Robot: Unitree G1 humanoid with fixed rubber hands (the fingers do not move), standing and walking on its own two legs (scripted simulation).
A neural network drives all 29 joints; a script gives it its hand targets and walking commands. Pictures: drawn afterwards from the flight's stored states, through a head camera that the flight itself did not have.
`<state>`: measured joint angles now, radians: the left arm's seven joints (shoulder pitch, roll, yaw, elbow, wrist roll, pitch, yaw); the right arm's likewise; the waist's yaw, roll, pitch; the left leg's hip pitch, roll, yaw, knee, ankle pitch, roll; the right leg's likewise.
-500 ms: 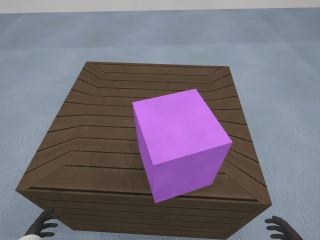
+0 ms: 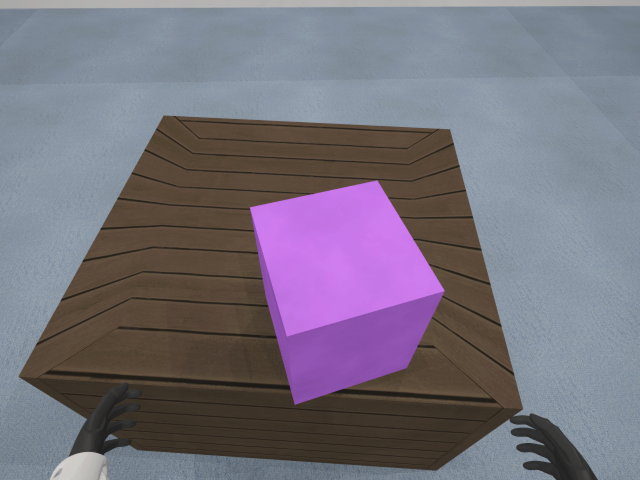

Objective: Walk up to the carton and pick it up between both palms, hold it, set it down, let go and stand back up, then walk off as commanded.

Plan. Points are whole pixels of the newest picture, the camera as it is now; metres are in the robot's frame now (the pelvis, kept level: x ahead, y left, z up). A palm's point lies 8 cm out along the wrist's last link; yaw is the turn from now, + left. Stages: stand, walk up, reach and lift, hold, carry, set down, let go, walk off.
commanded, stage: reach and lift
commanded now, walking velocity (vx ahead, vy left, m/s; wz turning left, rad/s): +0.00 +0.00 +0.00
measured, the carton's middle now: (335, 294) +0.41 -0.01 -0.06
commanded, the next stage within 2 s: none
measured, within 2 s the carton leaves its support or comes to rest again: neither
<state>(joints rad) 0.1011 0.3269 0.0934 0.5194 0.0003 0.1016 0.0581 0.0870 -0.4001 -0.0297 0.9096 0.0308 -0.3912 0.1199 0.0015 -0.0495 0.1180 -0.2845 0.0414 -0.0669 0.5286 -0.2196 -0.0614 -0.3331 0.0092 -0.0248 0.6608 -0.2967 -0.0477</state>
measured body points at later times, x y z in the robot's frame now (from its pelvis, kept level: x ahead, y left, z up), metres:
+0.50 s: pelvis +0.00 +0.00 +0.00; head +0.02 +0.00 +0.45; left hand +0.22 +0.23 -0.04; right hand +0.19 -0.28 -0.06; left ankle +0.05 +0.19 -0.72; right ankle +0.04 -0.08 -0.73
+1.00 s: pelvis +0.02 +0.00 +0.00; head +0.03 +0.00 +0.45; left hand +0.24 +0.18 -0.03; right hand +0.21 -0.27 -0.04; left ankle +0.05 +0.19 -0.72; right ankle +0.04 -0.08 -0.73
